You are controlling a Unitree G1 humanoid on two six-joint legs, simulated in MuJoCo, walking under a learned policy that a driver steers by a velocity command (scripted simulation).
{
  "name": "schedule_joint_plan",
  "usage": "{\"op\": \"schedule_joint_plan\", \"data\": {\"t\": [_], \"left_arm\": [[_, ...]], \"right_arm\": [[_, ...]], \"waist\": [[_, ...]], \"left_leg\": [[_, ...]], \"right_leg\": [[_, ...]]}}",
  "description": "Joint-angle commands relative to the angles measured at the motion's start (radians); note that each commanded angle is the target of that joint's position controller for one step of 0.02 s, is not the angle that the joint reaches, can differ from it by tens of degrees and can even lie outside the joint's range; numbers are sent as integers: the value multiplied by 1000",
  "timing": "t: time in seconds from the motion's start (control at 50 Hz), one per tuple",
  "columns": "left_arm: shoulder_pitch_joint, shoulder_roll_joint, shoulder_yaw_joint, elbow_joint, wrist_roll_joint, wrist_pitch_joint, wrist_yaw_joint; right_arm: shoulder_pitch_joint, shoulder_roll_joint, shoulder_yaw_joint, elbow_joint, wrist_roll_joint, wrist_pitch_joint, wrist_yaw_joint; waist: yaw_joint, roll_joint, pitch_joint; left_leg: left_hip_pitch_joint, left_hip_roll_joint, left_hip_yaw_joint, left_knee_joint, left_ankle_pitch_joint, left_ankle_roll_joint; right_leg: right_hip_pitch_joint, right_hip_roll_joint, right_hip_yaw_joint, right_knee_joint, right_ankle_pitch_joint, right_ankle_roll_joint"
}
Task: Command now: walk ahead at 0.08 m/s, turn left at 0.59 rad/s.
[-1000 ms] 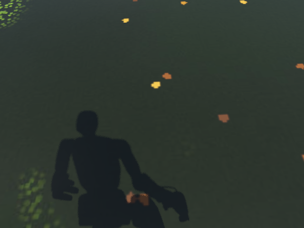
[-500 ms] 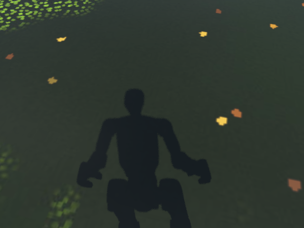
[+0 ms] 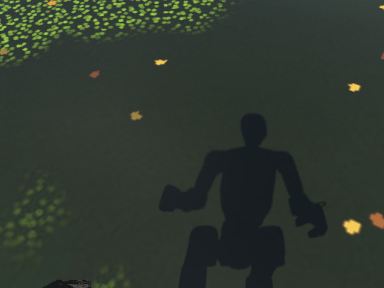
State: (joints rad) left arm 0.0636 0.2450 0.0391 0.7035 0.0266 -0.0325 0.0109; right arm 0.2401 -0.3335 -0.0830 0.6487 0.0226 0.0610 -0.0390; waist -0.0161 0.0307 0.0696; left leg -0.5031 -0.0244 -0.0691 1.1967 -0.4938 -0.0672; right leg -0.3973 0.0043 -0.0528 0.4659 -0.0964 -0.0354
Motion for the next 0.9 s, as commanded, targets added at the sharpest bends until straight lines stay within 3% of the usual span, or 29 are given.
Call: {"op": "schedule_joint_plan", "data": {"t": [0.02, 0.08, 0.18, 0.24, 0.26, 0.28, 0.3, 0.32, 0.34, 0.36, 0.38, 0.42, 0.46, 0.52, 0.62, 0.66, 0.7, 0.72, 0.74, 0.76, 0.78, 0.8, 0.82, 0.84, 0.9], "left_arm": [[-10, 156, 45, -47, 2, 1, 14], [-10, 179, 55, -36, -8, 9, 18], [-14, 216, 69, -20, -22, 30, 8], [-19, 223, 71, -2, -45, 40, 5], [18, 197, 67, 17, -48, 44, 4], [55, 145, 56, 27, -35, 48, -2], [20, 121, 45, -32, 2, 42, -4], [-79, 165, 61, -51, -4, 35, 5], [-68, 174, 68, -47, -26, 36, 8], [-28, 176, 73, -22, -28, 39, 14], [-11, 185, 78, -6, -17, 42, 21], [9, 174, 78, -3, -14, 40, 19], [4, 154, 70, -7, -24, 37, 15], [-37, 131, 57, -22, -27, 32, 8], [-24, 147, 59, -27, -37, 21, -10], [-2, 152, 62, -27, -39, 14, -18], [61, 153, 68, -10, -34, 5, -23], [95, 190, 80, -3, -24, 5, -20], [98, 253, 91, -16, -9, 13, -11], [93, 280, 95, -9, 16, 14, -15], [47, 226, 81, -37, 5, 8, -10], [0, 178, 68, -45, -4, 9, -2], [-24, 165, 64, -55, -13, 12, 5], [-25, 160, 61, -55, -24, 15, 11], [34, 173, 63, -43, -15, 32, 27]], "right_arm": [[75, -58, -22, -68, -4, 3, -6], [23, -49, -13, -92, -11, -4, 3], [-10, -67, -15, -110, -9, -1, 28], [33, -66, -24, -97, -12, -1, 41], [64, -85, -35, -84, -16, -2, 38], [91, -161, -57, -86, -18, -4, 26], [64, -270, -74, -123, -25, -5, 12], [81, -237, -67, -127, -57, -29, 19], [37, -211, -56, -121, -60, -50, 22], [-27, -182, -51, -126, -40, -58, 20], [-63, -148, -39, -132, -22, -59, 16], [-75, -125, -25, -141, -23, -53, 8], [-58, -126, -25, -139, -25, -50, 2], [-36, -147, -35, -137, -18, -40, -3], [-54, -162, -43, -149, -17, -26, 10], [-72, -159, -43, -152, -9, -23, 14], [-112, -150, -41, -160, 8, -18, 10], [-96, -123, -34, -161, 6, -18, 6], [-33, -59, -19, -154, -13, -19, 8], [-44, -127, -42, -179, -6, -28, 6], [-23, -194, -64, -155, -17, -32, 6], [-18, -202, -73, -131, -9, -27, 8], [-2, -172, -70, -107, -7, -16, 5], [-8, -148, -63, -108, -7, -8, 7], [-73, -86, -40, -137, 6, -7, 16]], "waist": [[-1, -172, -147], [17, -155, -191], [25, -175, -174], [-14, -163, -173], [-18, -131, -170], [-7, 58, -141], [16, 310, -103], [-60, 197, -148], [-23, 150, -137], [12, 107, -128], [21, 102, -135], [36, 106, -163], [29, 99, -174], [3, 116, -168], [-7, 141, -164], [3, 146, -169], [48, 133, -177], [46, 83, -195], [2, -156, -213], [0, -335, -144], [-4, -227, -127], [-18, -179, -111], [-24, -151, -101], [-11, -154, -87], [33, -183, -95]], "left_leg": [[-19, 57, 28, -71, 54, -13], [15, 94, 34, -200, 107, -3], [119, 87, 90, -390, 144, 34], [239, 53, 135, -618, 242, 87], [319, 36, 117, -698, 295, 119], [410, 164, -96, -830, 475, 187], [458, 390, -444, -865, 661, 366], [387, 401, -458, -888, 625, 430], [371, 349, -367, -887, 578, 381], [364, 292, -298, -870, 538, 319], [363, 267, -265, -859, 558, 287], [336, 233, -232, -843, 661, 287], [370, 217, -231, -831, 674, 289], [398, 209, -271, -807, 623, 290], [346, 202, -385, -786, 604, 302], [357, 189, -431, -765, 628, 291], [320, 141, -428, -721, 577, 242], [237, 96, -391, -664, 434, 192], [89, -31, -228, -432, 74, 127], [-92, -114, -97, -244, -187, 71], [-103, -41, -115, -71, -132, 38], [-106, -31, -104, -12, -61, 23], [-114, -24, -90, 22, -10, 5], [-143, -18, -81, 51, 35, -11], [-152, 8, -2, -54, 91, -36]], "right_leg": [[160, -254, 185, -207, 128, -203], [211, -298, 148, -205, 159, -225], [207, -318, 80, -202, 67, -200], [201, -310, 32, -115, 21, -134], [151, -281, -4, -44, -42, -78], [6, -189, -97, 167, -199, 18], [-282, -26, -118, 425, -540, 112], [-296, -11, 57, 613, -562, 103], [-301, -29, 95, 664, -471, 84], [-299, -41, 106, 656, -382, 78], [-292, -44, 108, 652, -331, 84], [-226, -18, 98, 686, -269, 102], [-218, -8, 101, 604, -239, 112], [-184, 6, 114, 423, -237, 121], [-50, 37, 125, 247, -288, 105], [-5, 43, 128, 155, -277, 92], [124, 37, 110, -64, -110, 65], [246, -52, 162, -112, -2, 31], [361, -272, 354, -133, 183, -55], [291, -421, 565, -163, 297, -233], [272, -420, 514, -160, 281, -259], [256, -350, 403, -144, 243, -211], [261, -290, 320, -135, 193, -170], [275, -279, 283, -132, 219, -170], [333, -251, 180, -145, 255, -182]]}}
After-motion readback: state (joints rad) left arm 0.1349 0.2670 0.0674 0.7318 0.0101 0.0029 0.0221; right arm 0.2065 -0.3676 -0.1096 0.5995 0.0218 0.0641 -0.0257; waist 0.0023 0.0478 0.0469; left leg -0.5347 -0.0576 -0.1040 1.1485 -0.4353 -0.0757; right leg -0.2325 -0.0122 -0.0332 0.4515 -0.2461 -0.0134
